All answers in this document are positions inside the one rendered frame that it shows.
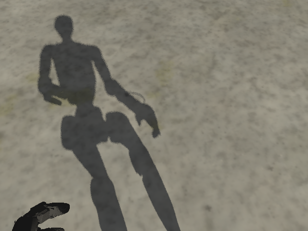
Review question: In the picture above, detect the left robot hand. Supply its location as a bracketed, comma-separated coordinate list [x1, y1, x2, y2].
[12, 201, 70, 231]

